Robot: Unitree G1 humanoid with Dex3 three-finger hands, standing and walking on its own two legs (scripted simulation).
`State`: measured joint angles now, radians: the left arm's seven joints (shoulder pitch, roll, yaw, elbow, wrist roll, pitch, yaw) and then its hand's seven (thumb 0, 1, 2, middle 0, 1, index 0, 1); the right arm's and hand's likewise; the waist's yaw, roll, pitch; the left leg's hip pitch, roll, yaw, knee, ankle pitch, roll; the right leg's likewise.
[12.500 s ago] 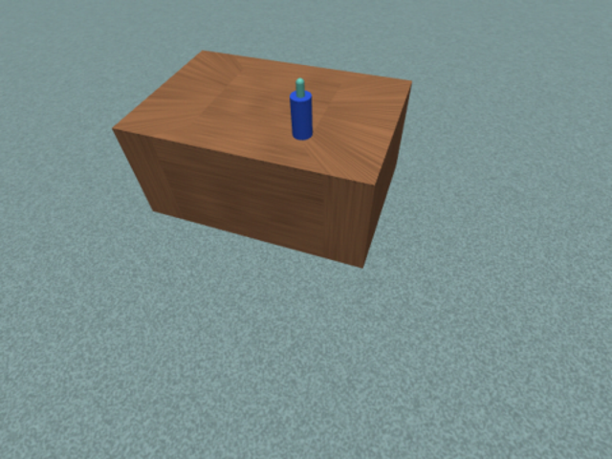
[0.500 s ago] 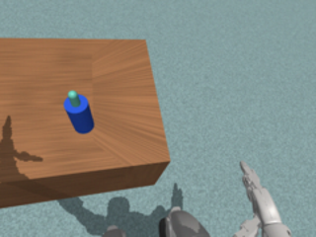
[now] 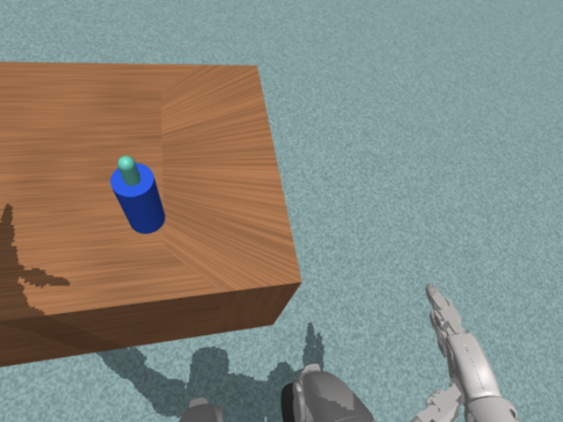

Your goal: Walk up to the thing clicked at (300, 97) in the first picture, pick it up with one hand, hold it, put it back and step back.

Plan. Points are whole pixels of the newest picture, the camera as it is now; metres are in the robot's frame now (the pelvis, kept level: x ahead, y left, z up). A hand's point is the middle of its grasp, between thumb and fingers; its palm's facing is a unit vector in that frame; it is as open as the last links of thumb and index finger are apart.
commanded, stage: go down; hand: left
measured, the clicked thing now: (137, 192) +0.55 +0.18 -0.15
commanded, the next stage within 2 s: none
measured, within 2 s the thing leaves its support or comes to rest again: neither
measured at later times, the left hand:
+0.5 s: hand out of the picture +0.46 +0.37 +0.10, palm faces +0.16 -0.99 -0.01, open 17.6 cm
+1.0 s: hand out of the picture +0.46 +0.36 +0.11, palm faces +0.15 -0.99 +0.00, open 17.6 cm
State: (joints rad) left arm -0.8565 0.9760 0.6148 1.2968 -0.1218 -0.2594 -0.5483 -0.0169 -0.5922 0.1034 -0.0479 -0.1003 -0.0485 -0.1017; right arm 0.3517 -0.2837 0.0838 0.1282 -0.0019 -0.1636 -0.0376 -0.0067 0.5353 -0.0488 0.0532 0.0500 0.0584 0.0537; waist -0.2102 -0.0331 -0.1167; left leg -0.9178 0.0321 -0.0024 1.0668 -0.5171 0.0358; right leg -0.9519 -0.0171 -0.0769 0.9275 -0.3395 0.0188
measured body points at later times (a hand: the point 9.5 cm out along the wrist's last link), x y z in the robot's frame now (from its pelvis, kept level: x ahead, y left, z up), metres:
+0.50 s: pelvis +0.00 +0.00 +0.00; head +0.13 +0.05 +0.43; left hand +0.45 +0.42 +0.11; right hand +0.16 -0.24 -0.01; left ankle -0.01 +0.09 -0.67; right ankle +0.05 -0.14 -0.67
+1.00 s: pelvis +0.01 +0.00 +0.00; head +0.13 +0.05 +0.43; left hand +0.45 +0.42 +0.12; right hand +0.17 -0.24 -0.01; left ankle -0.01 +0.09 -0.67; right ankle +0.05 -0.14 -0.67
